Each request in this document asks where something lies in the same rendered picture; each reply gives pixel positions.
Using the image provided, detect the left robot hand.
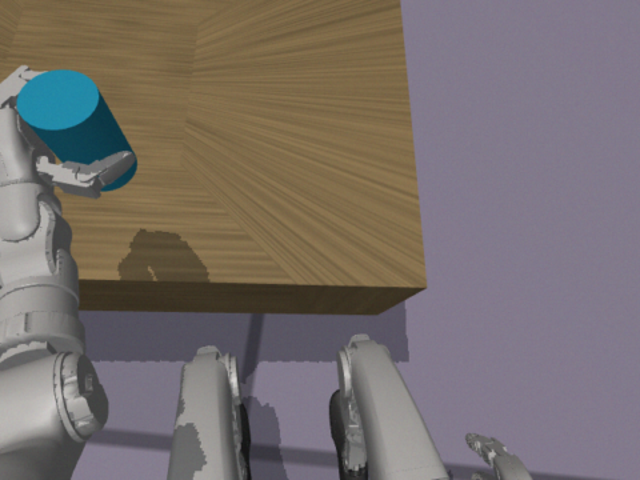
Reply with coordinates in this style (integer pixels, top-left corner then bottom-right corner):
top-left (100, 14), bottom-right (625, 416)
top-left (0, 65), bottom-right (136, 199)

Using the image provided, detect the can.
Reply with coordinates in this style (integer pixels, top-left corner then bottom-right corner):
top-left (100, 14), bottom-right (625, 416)
top-left (17, 70), bottom-right (137, 191)

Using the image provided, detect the left robot arm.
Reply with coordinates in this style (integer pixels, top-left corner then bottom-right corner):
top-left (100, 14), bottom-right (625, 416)
top-left (0, 183), bottom-right (109, 480)

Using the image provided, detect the right robot foot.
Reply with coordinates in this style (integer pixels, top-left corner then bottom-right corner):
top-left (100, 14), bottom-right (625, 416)
top-left (329, 389), bottom-right (368, 480)

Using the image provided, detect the right robot hand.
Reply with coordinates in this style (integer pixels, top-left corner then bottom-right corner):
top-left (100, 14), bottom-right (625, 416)
top-left (466, 433), bottom-right (533, 480)

